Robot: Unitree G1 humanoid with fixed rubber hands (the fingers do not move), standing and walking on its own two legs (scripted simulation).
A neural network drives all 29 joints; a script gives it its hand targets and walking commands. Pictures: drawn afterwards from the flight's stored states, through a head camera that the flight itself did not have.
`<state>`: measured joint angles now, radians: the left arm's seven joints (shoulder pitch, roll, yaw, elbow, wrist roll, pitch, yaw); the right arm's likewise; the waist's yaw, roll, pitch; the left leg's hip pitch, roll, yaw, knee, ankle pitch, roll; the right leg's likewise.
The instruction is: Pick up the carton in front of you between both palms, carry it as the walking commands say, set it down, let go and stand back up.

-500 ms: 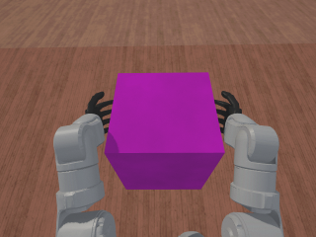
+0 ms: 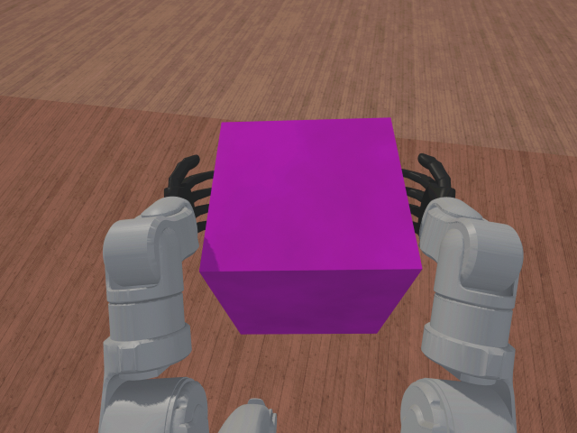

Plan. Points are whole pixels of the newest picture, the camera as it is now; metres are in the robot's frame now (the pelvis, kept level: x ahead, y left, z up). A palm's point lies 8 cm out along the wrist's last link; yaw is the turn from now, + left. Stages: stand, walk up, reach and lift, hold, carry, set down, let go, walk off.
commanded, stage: carry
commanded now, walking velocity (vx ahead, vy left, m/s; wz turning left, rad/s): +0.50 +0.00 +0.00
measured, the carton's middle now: (307, 238) +0.37 +0.03 +0.08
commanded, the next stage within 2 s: none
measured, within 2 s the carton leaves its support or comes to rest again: neither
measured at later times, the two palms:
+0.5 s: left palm (254, 56) +0.65 +0.14 +0.21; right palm (441, 62) +0.64 -0.16 +0.21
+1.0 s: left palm out of the picture +0.93 +0.17 +0.24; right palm out of the picture +0.91 -0.13 +0.24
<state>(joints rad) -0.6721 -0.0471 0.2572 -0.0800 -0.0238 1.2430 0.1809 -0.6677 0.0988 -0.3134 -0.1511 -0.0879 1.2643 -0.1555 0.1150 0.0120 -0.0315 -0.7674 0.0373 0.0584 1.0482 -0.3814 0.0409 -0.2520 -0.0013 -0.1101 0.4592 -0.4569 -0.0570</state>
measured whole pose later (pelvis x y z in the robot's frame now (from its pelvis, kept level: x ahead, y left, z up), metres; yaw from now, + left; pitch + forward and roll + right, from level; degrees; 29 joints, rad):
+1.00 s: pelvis +0.56 +0.04 +0.08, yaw -1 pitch +2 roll +2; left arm -0.71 -0.02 0.28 -0.05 0.01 1.27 0.15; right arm -0.70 0.09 -0.28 -0.08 -0.08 1.25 -0.17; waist -0.02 -0.02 -0.01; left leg -0.60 -0.03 0.16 0.70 -0.30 0.07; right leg -0.28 -0.05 -0.04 0.87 -0.60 0.00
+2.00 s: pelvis +0.68 +0.05 +0.11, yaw -2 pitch +1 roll +1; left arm -0.51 -0.08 0.22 0.05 0.07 1.17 0.13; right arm -0.51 0.09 -0.25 0.03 -0.08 1.17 -0.15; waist -0.01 0.00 -0.10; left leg -0.27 -0.04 0.15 0.51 -0.43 0.06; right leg -0.18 -0.01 -0.04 0.48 -0.48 -0.02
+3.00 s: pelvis +0.81 +0.04 +0.12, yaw -2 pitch +3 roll -2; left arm -0.62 -0.08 0.28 -0.05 0.06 1.27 0.14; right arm -0.63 0.04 -0.23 -0.03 0.00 1.26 -0.20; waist -0.09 0.08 -0.08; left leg -0.03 0.01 0.11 0.35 -0.54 0.03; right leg -0.56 -0.01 -0.14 0.93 -0.63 -0.06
